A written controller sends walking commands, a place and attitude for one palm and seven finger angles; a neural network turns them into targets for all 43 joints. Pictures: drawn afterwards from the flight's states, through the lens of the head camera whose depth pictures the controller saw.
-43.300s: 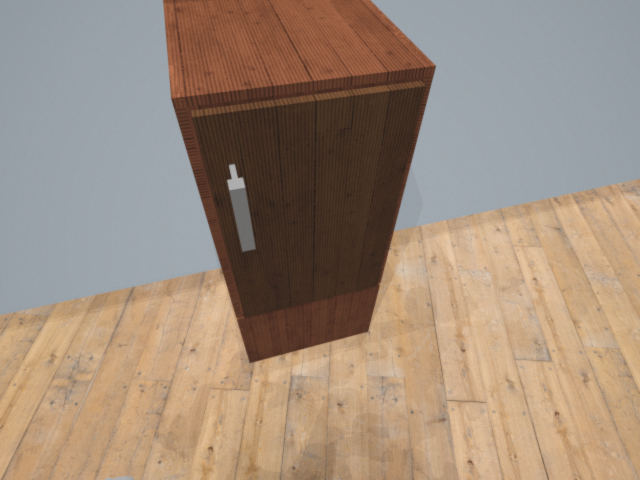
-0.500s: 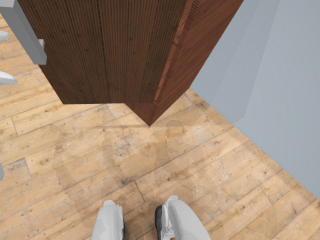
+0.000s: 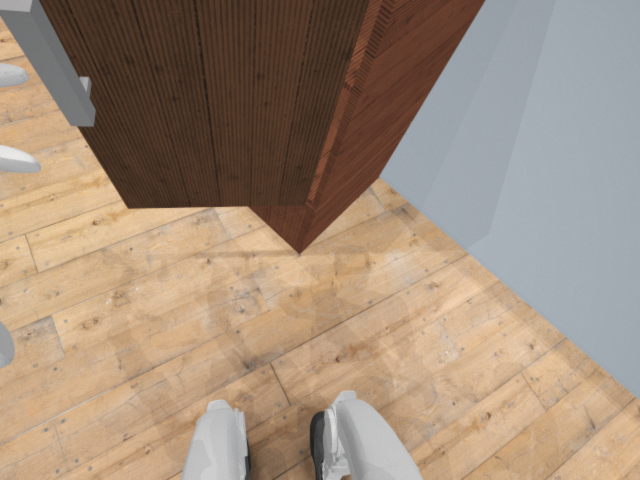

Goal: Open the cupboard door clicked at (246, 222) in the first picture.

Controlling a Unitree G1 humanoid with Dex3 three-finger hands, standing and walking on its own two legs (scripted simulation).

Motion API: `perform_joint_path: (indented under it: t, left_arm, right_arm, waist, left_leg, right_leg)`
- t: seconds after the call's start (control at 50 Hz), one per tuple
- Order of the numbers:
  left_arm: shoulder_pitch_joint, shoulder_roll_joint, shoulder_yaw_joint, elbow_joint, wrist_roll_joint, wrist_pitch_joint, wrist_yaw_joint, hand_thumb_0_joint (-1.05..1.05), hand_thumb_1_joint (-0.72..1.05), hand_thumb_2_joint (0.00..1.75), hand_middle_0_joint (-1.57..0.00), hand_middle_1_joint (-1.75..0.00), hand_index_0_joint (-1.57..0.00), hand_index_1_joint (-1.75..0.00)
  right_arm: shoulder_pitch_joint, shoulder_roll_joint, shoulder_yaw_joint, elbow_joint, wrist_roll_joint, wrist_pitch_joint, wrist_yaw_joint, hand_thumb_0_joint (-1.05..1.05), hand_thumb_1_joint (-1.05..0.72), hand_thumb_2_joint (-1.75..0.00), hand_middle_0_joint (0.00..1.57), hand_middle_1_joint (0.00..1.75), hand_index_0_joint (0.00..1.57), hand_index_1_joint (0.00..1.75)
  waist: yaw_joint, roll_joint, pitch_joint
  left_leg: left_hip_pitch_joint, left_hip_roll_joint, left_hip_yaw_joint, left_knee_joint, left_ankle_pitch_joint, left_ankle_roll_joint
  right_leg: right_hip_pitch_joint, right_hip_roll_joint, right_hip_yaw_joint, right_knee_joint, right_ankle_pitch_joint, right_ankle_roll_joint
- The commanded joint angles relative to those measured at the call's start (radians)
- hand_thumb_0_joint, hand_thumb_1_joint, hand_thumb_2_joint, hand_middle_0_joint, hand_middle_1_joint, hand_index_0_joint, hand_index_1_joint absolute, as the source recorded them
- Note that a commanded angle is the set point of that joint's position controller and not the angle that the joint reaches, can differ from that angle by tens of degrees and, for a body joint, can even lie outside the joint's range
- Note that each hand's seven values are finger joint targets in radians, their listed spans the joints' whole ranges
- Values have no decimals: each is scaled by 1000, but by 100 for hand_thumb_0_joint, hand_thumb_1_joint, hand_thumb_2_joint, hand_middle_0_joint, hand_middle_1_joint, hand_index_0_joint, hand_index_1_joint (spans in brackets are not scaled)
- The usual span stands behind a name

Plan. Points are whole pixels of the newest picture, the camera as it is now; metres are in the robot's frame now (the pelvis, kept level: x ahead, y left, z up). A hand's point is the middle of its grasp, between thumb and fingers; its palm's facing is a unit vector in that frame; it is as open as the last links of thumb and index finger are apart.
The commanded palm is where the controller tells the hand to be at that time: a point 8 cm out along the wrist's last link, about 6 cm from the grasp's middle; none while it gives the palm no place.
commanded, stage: slide the fingers in behind the handle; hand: left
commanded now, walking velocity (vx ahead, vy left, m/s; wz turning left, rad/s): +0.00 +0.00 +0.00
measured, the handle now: (58, 53) +0.57 +0.25 +0.07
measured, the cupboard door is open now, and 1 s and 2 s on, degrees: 48 48 49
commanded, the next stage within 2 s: close the thumb around the handle in 1.34 s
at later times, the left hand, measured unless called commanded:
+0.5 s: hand (30, 100) +0.51 +0.27 +0.07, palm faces +0.01 -1.00 -0.01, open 14.0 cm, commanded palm +0.50 +0.30 +0.07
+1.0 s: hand (75, 99) +0.52 +0.23 +0.07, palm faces +0.03 -1.00 -0.01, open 14.0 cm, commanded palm +0.50 +0.27 +0.07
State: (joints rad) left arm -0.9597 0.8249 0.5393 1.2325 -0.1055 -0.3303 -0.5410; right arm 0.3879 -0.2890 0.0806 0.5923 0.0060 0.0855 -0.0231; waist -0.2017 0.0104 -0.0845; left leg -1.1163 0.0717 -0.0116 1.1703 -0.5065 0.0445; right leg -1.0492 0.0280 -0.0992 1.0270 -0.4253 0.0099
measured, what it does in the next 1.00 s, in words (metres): stands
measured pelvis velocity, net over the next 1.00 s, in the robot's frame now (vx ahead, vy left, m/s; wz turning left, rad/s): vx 0.01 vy -0.01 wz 0.01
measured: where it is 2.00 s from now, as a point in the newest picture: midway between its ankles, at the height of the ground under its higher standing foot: outside the picture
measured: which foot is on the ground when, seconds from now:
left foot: down 0.00-1.00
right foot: down 0.00-1.00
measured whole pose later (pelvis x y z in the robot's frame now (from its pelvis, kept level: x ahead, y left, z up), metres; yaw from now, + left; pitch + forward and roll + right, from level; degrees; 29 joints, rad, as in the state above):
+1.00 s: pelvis +0.01 -0.01 +0.01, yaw +1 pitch +24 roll -5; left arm -0.92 0.63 0.45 1.19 -0.10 -0.38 -0.35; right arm 0.38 -0.27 0.05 0.60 -0.01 0.08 0.00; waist -0.20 0.02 -0.09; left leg -1.05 0.06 0.00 1.13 -0.51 0.03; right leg -1.00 0.02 -0.08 1.02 -0.44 0.00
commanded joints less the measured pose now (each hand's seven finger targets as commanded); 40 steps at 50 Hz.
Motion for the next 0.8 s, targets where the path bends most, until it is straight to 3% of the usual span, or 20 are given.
perform_joint_path:
  t: [0.0,0.06,0.1,0.12,0.16,0.2,0.3,0.36,0.4,0.42,0.46,0.54,0.58,0.6,0.62,0.64,0.68,0.72,0.74,0.78]
  left_arm:
    - [-383,287,21,-239,-26,-69,23,0,-50,30,-30,-120,-30,-120]
    - [-382,265,8,-212,-20,-60,43,0,-50,30,-30,-120,-30,-120]
    - [-395,311,39,-244,-16,-72,55,0,-50,30,-30,-120,-30,-120]
    - [-389,271,14,-246,-17,-73,58,0,-50,30,-30,-120,-30,-120]
    - [-379,260,9,-226,-16,-74,64,0,-50,30,-30,-120,-30,-120]
    - [-384,257,12,-249,-23,-86,66,0,-50,30,-30,-120,-30,-120]
    - [-366,222,-2,-220,-29,-79,69,0,-50,30,-30,-120,-30,-120]
    - [-380,210,-11,-240,-24,-81,79,0,-50,30,-30,-120,-30,-120]
    - [-371,183,-19,-292,-29,-96,85,0,-50,30,-30,-120,-30,-120]
    - [-397,144,-47,-317,-33,-100,89,0,-50,30,-30,-120,-30,-120]
    - [-366,122,-44,-290,-38,-93,99,0,-50,30,-30,-120,-30,-120]
    - [-340,129,-34,-241,-29,-74,125,0,-50,30,-30,-120,-30,-120]
    - [-352,142,-25,-289,-23,-91,143,0,-50,30,-30,-120,-30,-120]
    - [-371,119,-46,-301,-18,-99,147,0,-50,30,-30,-120,-30,-120]
    - [-378,129,-36,-298,-17,-107,156,0,-50,30,-30,-120,-30,-120]
    - [-368,98,-52,-290,-21,-111,158,0,-50,30,-30,-120,-30,-120]
    - [-347,126,-23,-282,-26,-120,164,0,-50,30,-30,-120,-30,-120]
    - [-357,59,-76,-281,-23,-118,161,0,-50,30,-30,-120,-30,-120]
    - [-360,83,-59,-278,-21,-117,164,0,-50,30,-30,-120,-30,-120]
    - [-332,67,-58,-262,-26,-113,167,0,-50,30,-30,-120,-30,-120]
  right_arm:
    - [194,-215,-81,-32,-8,-7,-14,0,-90,-90,20,30,20,30]
    - [188,-214,-79,-34,-8,-8,-13,0,-90,-90,20,30,20,30]
    - [190,-217,-78,-37,-11,-10,-16,0,-90,-90,20,30,20,30]
    - [188,-210,-79,-39,-11,-11,-13,0,-90,-90,20,30,20,30]
    - [186,-211,-78,-37,-11,-11,-13,0,-90,-90,20,30,20,30]
    - [187,-211,-80,-38,-12,-13,-12,0,-90,-90,20,30,20,30]
    - [186,-209,-81,-35,-10,-11,-11,0,-90,-90,20,30,20,30]
    - [191,-208,-84,-31,-13,-12,-11,0,-90,-90,20,30,20,30]
    - [197,-205,-90,-31,-16,-11,-7,0,-90,-90,20,30,20,30]
    - [194,-199,-92,-23,-17,-11,-4,0,-90,-90,20,30,20,30]
    - [200,-199,-96,-18,-17,-9,0,0,-90,-90,20,30,20,30]
    - [196,-194,-91,-25,-15,-5,0,0,-90,-90,20,30,20,30]
    - [195,-192,-90,-34,-18,-5,0,0,-90,-90,20,30,20,30]
    - [188,-187,-91,-31,-18,-6,2,0,-90,-90,20,30,20,30]
    - [192,-188,-92,-24,-19,-6,2,0,-90,-90,20,30,20,30]
    - [189,-185,-93,-26,-18,-8,6,0,-90,-90,20,30,20,30]
    - [191,-189,-93,-29,-19,-7,3,0,-90,-90,20,30,20,30]
    - [182,-180,-95,-25,-16,-7,6,0,-90,-90,20,30,20,30]
    - [185,-184,-95,-21,-17,-7,5,0,-90,-90,20,30,20,30]
    - [188,-182,-95,-29,-17,-7,5,0,-90,-90,20,30,20,30]
  waist:
    - [8,286,-532]
    - [0,254,-480]
    - [15,274,-519]
    - [9,277,-520]
    - [1,236,-493]
    - [9,270,-519]
    - [0,225,-495]
    - [2,232,-497]
    - [17,287,-561]
    - [6,306,-564]
    - [5,239,-542]
    - [11,204,-491]
    - [22,225,-516]
    - [12,239,-533]
    - [13,235,-518]
    - [10,230,-513]
    - [15,197,-511]
    - [6,227,-517]
    - [8,204,-502]
    - [12,196,-502]
  left_leg:
    - [572,-12,-95,-147,502,-28]
    - [526,-15,-92,-158,429,-22]
    - [545,-15,-94,-161,460,-26]
    - [555,-16,-90,-158,467,-25]
    - [520,-16,-85,-158,438,-22]
    - [552,-16,-88,-159,473,-26]
    - [526,-16,-82,-157,466,-21]
    - [541,-16,-89,-162,470,-24]
    - [637,-9,-105,-162,571,-41]
    - [663,-6,-109,-158,601,-45]
    - [638,-8,-109,-161,579,-40]
    - [553,-19,-84,-168,517,-27]
    - [561,-22,-80,-169,534,-27]
    - [579,-20,-79,-165,531,-29]
    - [589,-17,-88,-170,541,-34]
    - [584,-19,-83,-170,527,-32]
    - [564,-21,-80,-172,529,-27]
    - [568,-23,-70,-164,519,-26]
    - [556,-21,-71,-168,505,-27]
    - [548,-26,-66,-168,510,-22]
  right_leg:
    - [101,41,28,-92,222,-32]
    - [102,40,29,-103,191,-31]
    - [127,40,31,-95,209,-34]
    - [120,39,32,-99,213,-32]
    - [132,39,33,-103,208,-30]
    - [130,39,32,-98,222,-32]
    - [140,40,34,-100,234,-28]
    - [131,38,31,-100,230,-30]
    - [103,38,23,-93,239,-33]
    - [87,38,21,-94,246,-32]
    - [109,40,18,-101,247,-31]
    - [156,38,28,-107,262,-28]
    - [177,38,33,-100,276,-33]
    - [162,37,34,-101,272,-30]
    - [158,37,30,-101,268,-32]
    - [161,39,32,-106,264,-30]
    - [193,39,34,-103,281,-33]
    - [176,37,40,-104,286,-28]
    - [187,37,38,-106,282,-29]
    - [196,37,39,-105,292,-31]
